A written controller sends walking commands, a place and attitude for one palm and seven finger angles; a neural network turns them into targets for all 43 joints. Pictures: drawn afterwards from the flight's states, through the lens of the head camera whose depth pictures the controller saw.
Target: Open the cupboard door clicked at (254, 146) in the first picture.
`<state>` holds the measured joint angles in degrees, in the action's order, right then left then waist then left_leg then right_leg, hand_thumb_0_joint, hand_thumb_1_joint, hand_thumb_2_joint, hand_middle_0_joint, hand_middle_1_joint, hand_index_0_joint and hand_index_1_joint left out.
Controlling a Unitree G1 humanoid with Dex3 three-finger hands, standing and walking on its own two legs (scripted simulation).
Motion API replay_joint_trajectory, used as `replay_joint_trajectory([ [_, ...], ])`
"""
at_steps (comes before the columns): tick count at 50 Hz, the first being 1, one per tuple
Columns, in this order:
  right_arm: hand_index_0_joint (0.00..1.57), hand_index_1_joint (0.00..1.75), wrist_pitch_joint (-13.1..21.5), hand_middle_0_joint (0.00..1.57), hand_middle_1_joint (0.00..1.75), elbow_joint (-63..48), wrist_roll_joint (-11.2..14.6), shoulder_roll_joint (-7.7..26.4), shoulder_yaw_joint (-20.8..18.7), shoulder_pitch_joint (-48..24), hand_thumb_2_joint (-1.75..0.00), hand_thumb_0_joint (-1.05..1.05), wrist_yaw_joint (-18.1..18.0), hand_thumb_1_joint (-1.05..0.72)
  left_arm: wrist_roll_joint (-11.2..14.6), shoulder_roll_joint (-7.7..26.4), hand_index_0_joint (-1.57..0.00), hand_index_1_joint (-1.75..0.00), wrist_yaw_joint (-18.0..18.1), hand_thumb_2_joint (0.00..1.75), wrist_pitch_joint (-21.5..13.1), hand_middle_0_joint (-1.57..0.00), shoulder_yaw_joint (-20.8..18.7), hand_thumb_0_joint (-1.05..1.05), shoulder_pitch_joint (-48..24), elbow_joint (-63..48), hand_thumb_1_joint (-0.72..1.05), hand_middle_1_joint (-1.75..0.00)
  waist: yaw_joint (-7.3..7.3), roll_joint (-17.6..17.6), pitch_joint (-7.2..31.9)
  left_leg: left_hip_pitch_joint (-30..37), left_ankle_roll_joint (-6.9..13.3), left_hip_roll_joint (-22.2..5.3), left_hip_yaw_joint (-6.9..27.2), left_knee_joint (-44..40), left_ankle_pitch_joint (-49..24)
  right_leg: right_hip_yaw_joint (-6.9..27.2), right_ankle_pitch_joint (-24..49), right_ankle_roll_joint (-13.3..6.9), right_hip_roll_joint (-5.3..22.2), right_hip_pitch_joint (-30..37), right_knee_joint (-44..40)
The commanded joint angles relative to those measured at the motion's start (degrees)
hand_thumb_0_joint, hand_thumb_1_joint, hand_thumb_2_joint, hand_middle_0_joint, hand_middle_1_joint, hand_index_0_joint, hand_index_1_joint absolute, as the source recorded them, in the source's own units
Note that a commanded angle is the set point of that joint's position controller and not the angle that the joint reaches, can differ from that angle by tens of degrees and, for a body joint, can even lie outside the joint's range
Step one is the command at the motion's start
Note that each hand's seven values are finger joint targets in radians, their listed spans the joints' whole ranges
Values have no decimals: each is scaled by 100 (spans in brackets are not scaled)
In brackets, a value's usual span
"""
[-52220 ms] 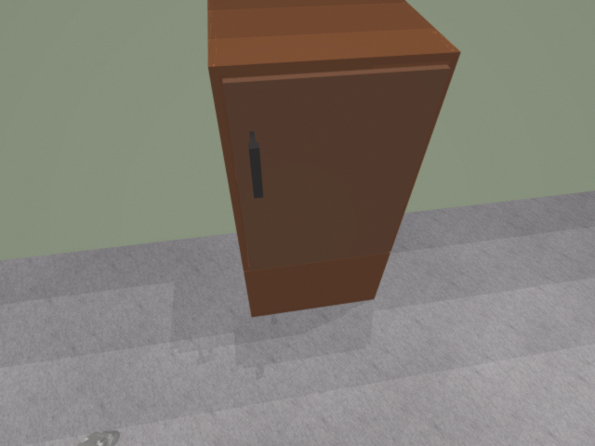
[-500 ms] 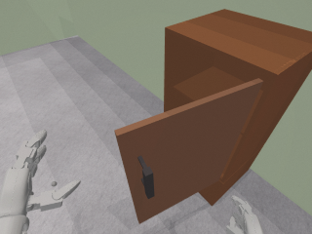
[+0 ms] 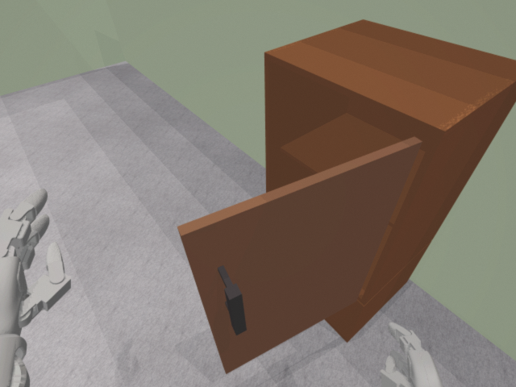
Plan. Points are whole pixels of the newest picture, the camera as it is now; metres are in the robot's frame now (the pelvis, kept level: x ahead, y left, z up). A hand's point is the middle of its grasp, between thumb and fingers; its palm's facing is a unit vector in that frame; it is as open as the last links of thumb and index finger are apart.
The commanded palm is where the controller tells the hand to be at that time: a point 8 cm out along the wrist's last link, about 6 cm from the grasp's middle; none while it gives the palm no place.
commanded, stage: draw the hand back to the body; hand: left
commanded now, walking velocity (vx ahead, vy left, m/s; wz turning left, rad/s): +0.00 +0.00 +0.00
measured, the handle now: (231, 300) +0.26 +0.09 -0.01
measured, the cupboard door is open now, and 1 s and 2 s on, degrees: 78 78 78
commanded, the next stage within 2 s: step back with the hand held close in 0.14 s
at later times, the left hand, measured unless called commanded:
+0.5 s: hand (56, 288) +0.18 +0.26 +0.15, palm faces +0.38 -0.80 -0.47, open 7.4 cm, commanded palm +0.12 +0.30 +0.18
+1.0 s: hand out of the picture +0.09 +0.29 +0.15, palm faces +0.44 -0.76 -0.48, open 7.4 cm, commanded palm +0.02 +0.33 +0.18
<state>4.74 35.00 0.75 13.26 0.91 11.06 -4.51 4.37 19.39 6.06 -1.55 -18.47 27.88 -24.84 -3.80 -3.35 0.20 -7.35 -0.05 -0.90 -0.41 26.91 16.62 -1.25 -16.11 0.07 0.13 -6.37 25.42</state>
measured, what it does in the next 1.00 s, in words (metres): shifts its weight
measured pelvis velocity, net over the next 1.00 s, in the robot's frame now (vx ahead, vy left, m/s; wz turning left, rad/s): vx -0.11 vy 0.02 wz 0.04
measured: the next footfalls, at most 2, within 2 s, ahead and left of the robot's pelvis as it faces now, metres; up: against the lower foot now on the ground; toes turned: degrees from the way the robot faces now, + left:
right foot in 1.58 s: -0.32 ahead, -0.10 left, +0.00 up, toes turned -1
left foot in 1.96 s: -0.20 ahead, +0.11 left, +0.00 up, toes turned -3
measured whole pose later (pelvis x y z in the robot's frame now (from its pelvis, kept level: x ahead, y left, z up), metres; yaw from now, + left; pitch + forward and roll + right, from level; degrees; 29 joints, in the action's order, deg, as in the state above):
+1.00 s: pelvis -0.11 +0.02 -0.01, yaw +2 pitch -1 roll -2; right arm 3.1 32.7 0.5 11.9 -0.3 13.2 -5.0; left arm 0.6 23.9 8.6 -10.5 -24.4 30.4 -29.0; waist 1.0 -0.3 -2.1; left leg -23.3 2.4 0.1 0.6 34.8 10.6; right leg 1.6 -11.8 1.5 -1.6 -19.5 33.8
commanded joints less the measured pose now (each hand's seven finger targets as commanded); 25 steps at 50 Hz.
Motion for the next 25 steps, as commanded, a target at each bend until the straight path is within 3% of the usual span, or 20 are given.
replay_joint_trajectory([
  [1, 20, 30, 373, 20, 30, -941, -25, 529, -174, -758, -90, 0, -100, -90, -34, 1166, -20, -30, 165, 90, -428, -20, -802, 0, -462, -1250, 90, -30, -17, 3, 432, 121, 151, 35, -97, -339, -1722, -71, 1720, -60, -10, 120, -328],
  [7, 20, 30, 416, 20, 30, -900, -15, 535, -182, -785, -90, 0, -101, -90, -32, 1059, -20, -30, 151, 90, -468, -20, -708, 0, -545, -1149, 90, -30, 8, -81, 238, 155, 141, 37, -98, -420, -1392, -48, 1360, -56, -30, 1, -468],
  [12, 20, 30, 428, 20, 30, -875, -25, 546, -197, -794, -90, 0, -80, -90, -27, 1028, -20, -30, 136, 90, -497, -20, -685, 0, -519, -1066, 90, -30, 2, 85, 224, 154, 148, 34, -83, -478, -1310, -38, 1282, -49, -34, 37, -515],
  [13, 20, 30, 439, 20, 30, -855, -23, 562, -201, -806, -90, 0, -92, -90, -30, 1222, -20, -30, 164, 90, -530, -20, -827, 0, -883, -1237, 90, -30, 14, 18, 359, 197, 157, 47, -86, -460, -1336, -10, 1336, -55, -28, 81, -524],
  [14, 20, 30, 336, 20, 30, -1056, 15, 590, -127, -673, -90, 0, -87, -90, -138, 2220, -20, -30, 255, 90, -853, -20, -1784, 0, -1975, -1404, 90, -30, 248, -180, -283, -218, 207, -14, 36, -381, -914, 423, 1579, -56, 210, -396, -814],
  [15, 20, 30, 260, 20, 30, -883, -10, 567, -196, -707, -90, 0, -91, -90, -92, 1542, -20, -30, 160, 90, -868, -20, -1307, 0, -1105, -767, 90, -30, 265, 411, -29, -196, 224, -23, 91, -199, -946, 457, 1761, -71, 327, -374, -838],
  [16, 20, 30, 172, 20, 30, -925, -20, 612, -237, -703, -90, 0, -64, -90, -84, 1216, -20, -30, 93, 90, -836, -20, -1037, 0, -475, -472, 90, -30, 284, 556, 93, -64, 219, -26, 45, -147, -1123, 457, 1930, -65, 347, -387, -825],
  [17, 20, 30, 93, 20, 30, -960, -39, 642, -253, -732, -90, 0, -36, -90, -95, 1069, -20, -30, 56, 90, -840, -20, -856, 0, -288, -551, 90, -30, 303, 414, 128, -79, 206, -43, 12, -175, -1251, 424, 1993, -46, 352, -405, -792],
  [18, 20, 30, 29, 20, 30, -980, -43, 662, -269, -725, -90, 0, -23, -90, -101, 1052, -20, -30, 55, 90, -848, -20, -818, 0, -174, -619, 90, -30, 311, 377, 216, -104, 189, -76, 17, -232, -1395, 354, 1983, -25, 330, -356, -735],
  [19, 20, 30, -9, 20, 30, -997, -65, 697, -303, -767, -90, 0, -35, -90, -119, 1125, -20, -30, 74, 90, -886, -20, -887, 0, -106, -767, 90, -30, 287, 127, 368, -78, 182, -112, -1, -298, -1650, 274, 2133, -19, 313, -250, -619],
  [24, 20, 30, -224, 20, 30, -1163, -42, 692, -357, -784, -90, 0, -85, -90, -130, 1531, -20, -30, 205, 90, -893, -20, -1241, 0, 133, -1231, 90, -30, 279, 72, 851, -252, 159, -221, 71, -366, -2295, 177, 2548, 24, 226, 80, -195],
  [25, 20, 30, -244, 20, 30, -1224, -19, 651, -351, -760, -90, 0, -90, -90, -121, 1468, -20, -30, 218, 90, -894, -20, -1187, 0, 162, -1324, 90, -30, 297, 117, 899, -315, 161, -243, 78, -369, -2293, 177, 2545, 40, 204, 121, -124],
])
